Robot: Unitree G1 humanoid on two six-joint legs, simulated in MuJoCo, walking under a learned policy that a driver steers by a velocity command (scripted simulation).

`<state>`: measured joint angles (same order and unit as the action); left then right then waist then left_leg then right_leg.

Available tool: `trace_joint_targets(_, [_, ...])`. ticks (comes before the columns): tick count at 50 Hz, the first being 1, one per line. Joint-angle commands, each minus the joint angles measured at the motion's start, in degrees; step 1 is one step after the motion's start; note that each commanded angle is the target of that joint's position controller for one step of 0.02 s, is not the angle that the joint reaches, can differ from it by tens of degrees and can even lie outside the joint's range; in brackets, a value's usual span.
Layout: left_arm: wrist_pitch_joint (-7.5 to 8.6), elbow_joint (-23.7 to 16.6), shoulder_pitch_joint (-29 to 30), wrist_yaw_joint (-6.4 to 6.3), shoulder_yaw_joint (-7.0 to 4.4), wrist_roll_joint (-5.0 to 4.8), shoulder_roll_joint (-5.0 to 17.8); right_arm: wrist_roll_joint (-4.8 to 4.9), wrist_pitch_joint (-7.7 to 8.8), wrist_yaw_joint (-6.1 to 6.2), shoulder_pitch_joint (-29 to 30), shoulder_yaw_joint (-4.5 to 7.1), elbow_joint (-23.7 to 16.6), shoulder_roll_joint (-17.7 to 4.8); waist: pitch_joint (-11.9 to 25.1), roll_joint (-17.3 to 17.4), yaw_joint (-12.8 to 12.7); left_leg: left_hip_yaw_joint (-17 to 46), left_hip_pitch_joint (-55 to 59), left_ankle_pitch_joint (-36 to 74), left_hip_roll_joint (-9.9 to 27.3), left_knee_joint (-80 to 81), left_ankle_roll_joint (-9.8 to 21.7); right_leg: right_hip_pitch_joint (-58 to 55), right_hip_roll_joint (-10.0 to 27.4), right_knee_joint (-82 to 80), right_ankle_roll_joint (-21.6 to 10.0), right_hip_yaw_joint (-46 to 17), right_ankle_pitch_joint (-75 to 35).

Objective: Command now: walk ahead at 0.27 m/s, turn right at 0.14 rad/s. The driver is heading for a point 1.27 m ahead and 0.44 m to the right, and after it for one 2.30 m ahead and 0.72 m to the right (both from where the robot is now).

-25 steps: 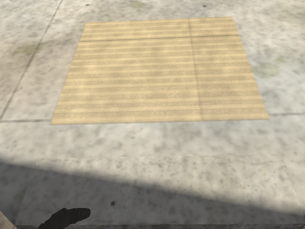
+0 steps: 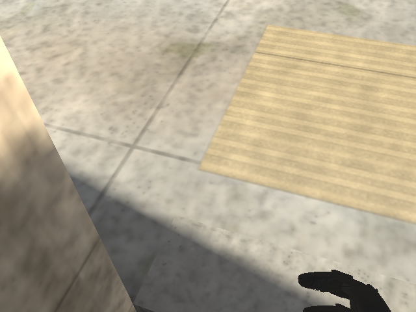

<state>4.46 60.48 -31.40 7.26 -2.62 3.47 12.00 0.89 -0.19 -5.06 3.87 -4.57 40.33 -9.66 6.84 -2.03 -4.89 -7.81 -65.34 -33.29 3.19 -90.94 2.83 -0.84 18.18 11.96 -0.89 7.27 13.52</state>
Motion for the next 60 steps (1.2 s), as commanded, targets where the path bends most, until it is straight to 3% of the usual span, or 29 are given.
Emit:
trace_joint_targets(1, [3.52, -5.0, 8.0, 2.13, -1.51, 1.22, 8.4, -1.28, 0.13, 2.24, -24.8, 6.53, 7.4, -15.5, 8.2, 1.0, 18.9, 20.8, 58.5, 3.8, 1.1, 30.6, 5.0, 43.6, -7.6, 26.6, -7.7, -6.0, -48.5])
trace_joint_targets(2, [2.68, -3.9, 7.8, 2.72, -1.22, 0.86, 2.5, -3.43, -0.53, 3.58, -38.5, 9.88, 14.1, -23.6, 13.9, 14.0, 19.3, 45.7, 58.6, 9.5, 11.4, 49.2, 6.7, 46.8, -12.2, 50.3, -6.3, -12.4, -17.0])
trace_joint_targets(3, [1.3, -1.6, 3.2, 2.39, -3.18, -1.64, 6.0, -4.92, -1.4, 1.22, -38.0, 8.28, 14.3, -19.7, 13.4, 21.3, 16.2, 52.7, 49.3, 7.9, 16.1, 59.4, 3.2, 43.6, -16.9, 78.0, -4.7, -22.9, -18.4])
trace_joint_targets(4, [0.58, 1.9, 3.3, 1.8, -3.15, -3.52, 2.8, -3.65, -0.99, -0.04, -29.3, 7.18, 13.8, -15.1, 8.6, 23.0, 11.7, 43.8, 41.9, -3.5, 13.6, 56.6, -1.1, 48.6, -16.5, 86.7, -5.9, -27.1, -21.8])
trace_joint_targets(5, [0.29, -10.8, 14.7, -2.29, -2.29, -3.98, -0.4, -2.77, -0.84, 8.61, -13.0, 8.25, 7.3, -10.9, -0.9, 0.9, 5.9, 42.1, 34.4, 15.9, 18.0, 67.2, 4.1, 37.3, -18.9, 98.2, 2.1, -16.1, -7.1])
trace_joint_targets(6, [0.59, -3.1, 6.1, -2.39, -2.69, -6.67, 2.4, -1.08, 0.79, 1.31, -12.4, 7.43, 8.5, -13.5, 13.5, 22.9, 6.9, 33.9, 41.7, 40.0, 18.4, 48.0, 9.7, 49.2, -16.5, 99.2, 0.9, -21.9, -11.3])
trace_joint_targets(8, [-0.24, -4.6, 10.4, -3.8, -0.71, -9.46, -0.4, -3.18, 2.03, -0.89, -10.3, 4.61, 10.1, -0.8, 4.7, 5.2, 5.6, 30.7, 34.8, 44.0, 19.1, 52.1, 5.3, 51.0, -16.6, 101.0, 0.3, -22.4, -8.2])
trace_joint_targets(9, [-1.76, -2.4, 7.9, -3.92, -1.11, -8.16, 2.2, -1.33, 1.51, -1.25, -9.5, 4.22, 10.4, -0.2, 4.1, 1.0, 5.0, 27.5, 34.4, 39.8, 18.2, 56.3, 6.5, 51.1, -17.6, 99.7, 1.8, -23.7, -8.0])
trace_joint_targets(10, [-2.07, -2.9, 8.0, -5.27, -1.05, -5.93, 2.9, -1.87, 1.97, -1.91, -9.2, 5.15, 10.9, -3.9, 3.0, 2.9, 4.3, 22.9, 36.4, 41.6, 17.3, 54.9, 8.8, 54.0, -17.4, 96.6, 2.6, -23.1, -7.4])
trace_joint_targets(13, [-3.69, -6.2, 10.8, -5.69, -0.54, -6.95, 4.2, -4.17, 3.05, 0.1, -2.5, 6.04, 10.3, -3.7, 0.8, 6.1, 2.5, 11.4, 36.5, 27.2, 16.3, 63.3, 8.6, 57.4, -16.4, 99.6, 3.9, -22.4, -1.9])
trace_joint_targets(16, [-3.48, -8.4, 16.7, -4.53, 1.47, -4.61, -0.8, -6.19, 3.74, 1.59, -8.9, 7.59, 12.1, -8.1, -1.8, 5.2, 5.7, 6.8, 43.8, 29.0, 16.1, 69.1, 11.0, 64.1, -16.4, 104.8, 1.8, -17.8, -2.1])
trace_joint_targets(19, [-2.96, -6.0, 14.7, -5.26, 0.13, -4.12, 4.6, -6.21, 5.24, 2.46, -8.7, 6.87, 10.6, -8.0, -2.3, 8.4, 4.7, -0.5, 44.0, 20.7, 9.8, 70.6, 7.3, 61.5, -19.9, 105.7, 1.6, -16.9, -7.8])
trace_joint_targets(21, [-2.68, -5.9, 12.5, -5.45, -0.73, -3.68, 6.9, -6.46, 6.09, 2.82, -9.9, 6.38, 9.7, -8.5, -4.1, 4.3, 4.5, -1.7, 50.1, 18.8, 12.6, 71.2, 7.8, 64.3, -21.5, 100.9, 2.4, -21.9, -10.3])
trace_joint_targets(24, [-2.72, -7.3, 12.3, -6.14, -1.52, -3.52, 7.9, -6.83, 6.15, 2.3, -9.2, 6.25, 8.6, -9.4, -3.3, 7.1, 5.0, -2.5, 58.5, 22.1, 15.0, 72.0, 9.4, 66.2, -22.4, 98.9, 2.9, -23.7, -9.5])
trace_joint_targets(35, [-5.22, -10.0, 8.4, -6.15, -2.58, -0.53, 6.4, -7.85, 7.8, 3.78, -2.2, 5.13, 5.6, -5.7, -3.1, 5.4, 3.1, -0.9, 62.7, 16.0, 22.8, 67.7, 12.0, 58.7, -16.8, 84.0, 3.4, -27.1, -5.4])
trace_joint_targets(36, [-5.26, -7.5, 7.8, -3.65, -1.8, 0.63, 6.5, -7.97, 6.97, 2.19, -7.7, 5.16, 7.7, -8.7, -2.6, 9.1, 2.4, 7.6, 61.7, -11.3, 25.6, 73.6, 9.9, 63.1, -13.5, 87.6, -0.3, -26.4, -1.7])
trace_joint_targets(41, [-2.8, -6.5, 9.7, -2.7, -2.01, 0.77, 6.1, -7.45, 7.9, 4.51, -5.7, 3.92, 6.1, -4.4, -4.3, 2.2, 1.3, -0.9, 60.4, -10.3, 25.2, 68.1, 9.1, 56.1, -10.9, 75.9, -4.1, -20.3, -0.9])
trace_joint_targets(43, [-3.1, -8.7, 14.7, -2.23, -1.64, 0.81, 3.7, -7.84, 8.66, 4.91, -3.6, 5.02, 5.7, -6.7, -7.4, 3.7, 0.5, -5.6, 58.0, -10.1, 23.0, 67.9, 7.6, 50.5, -9.7, 63.8, -2.8, -16.2, 2.7])
trace_joint_targets(45, [-2.98, -6.0, 6.5, -1.79, -1.46, 1.35, 1.5, -7.3, 8.38, 5.28, 1.0, 6.2, 3.3, -8.2, -6.8, 0.9, -3.3, -9.3, 55.2, -9.5, 20.8, 63.3, 4.6, 37.4, -8.8, 45.6, -1.5, -13.4, 0.7])
trace_joint_targets(46, [-1.86, -1.3, -1.4, -0.71, -2.35, 0.51, 2.7, -3.87, 7.05, 4.18, 3.4, 6.61, 2.6, -9.5, -7.5, -3.1, -6.3, -13.7, 52.7, -14.1, 16.3, 59.0, 3.9, 25.9, -12.3, 25.4, -0.9, -6.0, 4.4])
trace_joint_targets(47, [0.59, 2.3, -8.9, -0.99, -4.11, -1.03, 6.2, -2.72, 5.45, 4.01, 4.1, 6.62, 1.0, -6.9, -8.1, -12.3, -7.5, -17.6, 50.6, -7.9, 9.8, 41.1, 2.7, 18.0, -16.7, 13.8, -1.0, -7.4, 7.0])
trace_joint_targets(48, [1.8, 4.2, -8.2, -1.63, -5.12, -0.99, 10.5, -4.44, 4.48, 3.04, 2.0, 5.89, 0.1, -4.3, -10.2, -20.1, -3.6, -16.1, 39.8, -3.3, 5.2, 23.5, 3.8, 13.3, -17.4, 21.2, -1.7, -9.3, -6.9])
trace_joint_targets(49, [1.99, 6.5, -12.7, -2.32, -5.46, -1.35, 12.4, -5.66, 4.52, 1.12, -2.6, 5.87, 3.1, -4.0, -5.5, -22.1, -3.0, -9.6, 20.4, -3.6, 2.3, 6.5, 2.5, -1.4, -13.0, 27.0, -6.6, -19.2, -26.0])
trace_joint_targets(50, [1.85, 7.7, -15.4, -3.22, -4.95, -1.39, 14.3, -6.24, 4.28, -2.28, 0.9, 5.29, 2.1, -2.8, -4.6, -26.1, -6.0, 0.6, 9.7, 1.5, -2.0, -11.1, 4.2, 3.5, -9.4, 20.5, -11.5, -37.1, -26.9])
trace_joint_targets(52, [1.17, 6.1, -13.1, -3.86, -3.61, -1.5, 15.7, -5.07, 5.34, -1.46, 7.3, 5.31, 2.1, -4.9, -8.4, -11.0, -8.1, 15.1, -8.9, 8.5, -0.8, -30.6, 6.1, 7.2, -0.5, 20.0, -17.9, -50.0, -16.2])
trace_joint_targets(54, [0.3, 7.3, -10.9, -4.51, -0.93, -1.45, 7.7, -4.16, 6.23, 1.06, 7.1, 4.01, 1.0, -2.1, -6.2, -0.9, -4.2, 18.7, -17.9, 16.5, 1.0, -38.2, 7.4, 4.2, 1.2, 21.5, -16.8, -51.0, -10.3])
trace_joint_targets(56, [1.19, 6.0, -5.1, -4.52, 0.98, -0.5, 2.9, -3.49, 5.99, 1.53, -1.0, 3.08, 3.4, -2.0, -5.8, 0.9, 0.6, 16.9, -22.5, 13.8, -0.8, -38.5, 7.5, 0.4, 0.5, 16.7, -16.5, -41.6, -5.7])
trace_joint_targets(58, [2.13, 4.8, -3.1, -5.0, 1.85, 0.34, 1.4, -2.7, 5.53, -0.26, 0.1, 2.39, 0.3, -2.5, -6.6, -3.7, 3.2, 14.6, -26.3, 3.2, -2.7, -52.5, 8.6, 1.8, 0.2, 13.1, -15.7, -33.5, -6.5])
trace_joint_targets(60, [3.06, 3.3, 2.2, -5.38, 2.51, 3.89, 1.1, -0.99, 4.36, -0.45, 1.5, 1.31, -2.2, -1.7, -10.2, -2.7, 7.0, 15.1, -26.4, 0.1, -1.5, -49.8, 11.5, 7.2, -1.6, 7.4, -10.6, -20.9, -3.2])
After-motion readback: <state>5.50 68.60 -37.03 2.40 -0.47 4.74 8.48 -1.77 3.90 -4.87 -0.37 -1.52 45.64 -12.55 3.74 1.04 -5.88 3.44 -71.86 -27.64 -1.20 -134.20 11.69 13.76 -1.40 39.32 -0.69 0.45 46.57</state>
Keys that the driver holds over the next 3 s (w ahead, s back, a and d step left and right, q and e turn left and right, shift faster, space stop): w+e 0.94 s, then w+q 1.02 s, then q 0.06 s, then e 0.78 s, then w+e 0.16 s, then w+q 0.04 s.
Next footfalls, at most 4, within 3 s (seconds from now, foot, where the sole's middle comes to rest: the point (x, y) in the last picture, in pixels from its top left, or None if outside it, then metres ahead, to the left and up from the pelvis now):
0.92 right None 0.01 -0.17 -0.58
1.34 left None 0.37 -0.09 -0.38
1.84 right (402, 228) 0.60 -0.38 -0.38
2.24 left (301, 142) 0.88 -0.16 -0.38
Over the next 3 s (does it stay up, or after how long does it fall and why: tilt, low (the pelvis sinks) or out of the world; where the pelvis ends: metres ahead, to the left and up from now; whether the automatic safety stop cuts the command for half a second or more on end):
stays up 0.75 -0.29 0.40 its command is cut before an obstacle after 0.1 s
